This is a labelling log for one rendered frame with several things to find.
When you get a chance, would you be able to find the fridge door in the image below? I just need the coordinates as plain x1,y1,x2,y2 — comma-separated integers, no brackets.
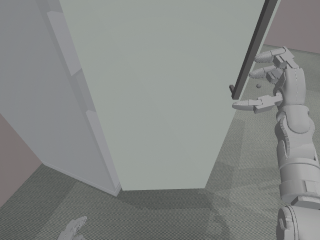
59,0,281,191

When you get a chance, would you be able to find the robot left hand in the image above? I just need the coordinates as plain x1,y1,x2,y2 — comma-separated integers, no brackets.
56,216,87,240

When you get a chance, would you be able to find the right robot forearm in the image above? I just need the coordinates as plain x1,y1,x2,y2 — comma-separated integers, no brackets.
274,104,320,210

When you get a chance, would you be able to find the robot right hand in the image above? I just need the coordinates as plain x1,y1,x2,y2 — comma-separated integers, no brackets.
232,46,306,114

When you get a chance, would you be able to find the handle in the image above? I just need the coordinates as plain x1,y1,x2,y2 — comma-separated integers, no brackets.
229,0,278,100

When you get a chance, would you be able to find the robot right upper arm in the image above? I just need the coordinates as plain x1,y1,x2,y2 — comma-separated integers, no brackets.
276,205,320,240

